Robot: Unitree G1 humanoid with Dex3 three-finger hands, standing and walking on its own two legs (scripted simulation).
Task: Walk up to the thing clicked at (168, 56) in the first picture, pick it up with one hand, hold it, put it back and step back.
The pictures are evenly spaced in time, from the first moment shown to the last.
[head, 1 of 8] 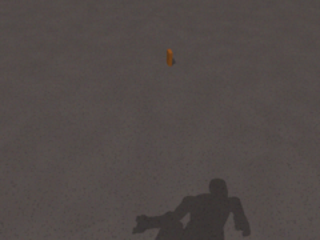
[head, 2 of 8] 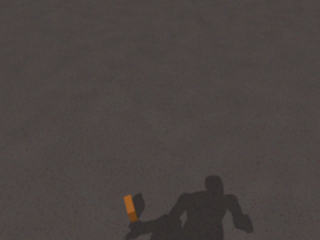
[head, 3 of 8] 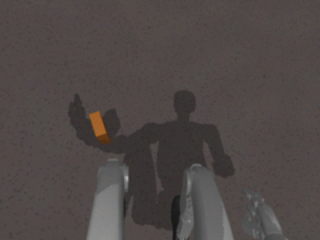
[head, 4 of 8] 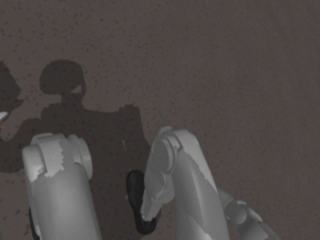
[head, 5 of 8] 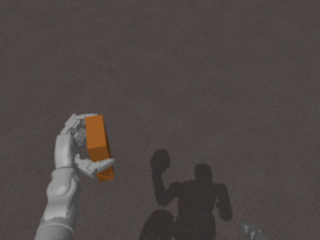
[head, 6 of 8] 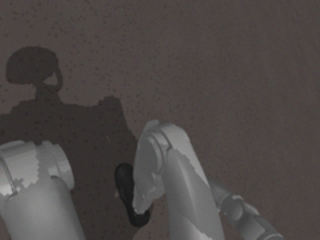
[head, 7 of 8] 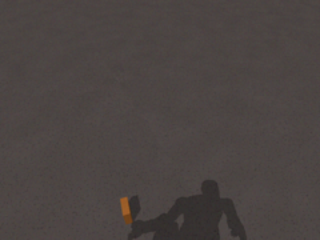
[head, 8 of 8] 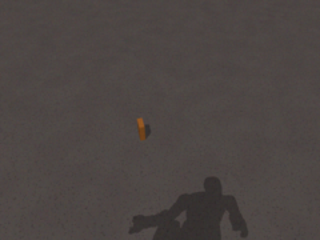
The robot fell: no
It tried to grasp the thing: yes
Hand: left
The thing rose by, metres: 0.70
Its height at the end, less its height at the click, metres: +0.00
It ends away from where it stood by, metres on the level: 0.01
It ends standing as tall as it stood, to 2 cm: yes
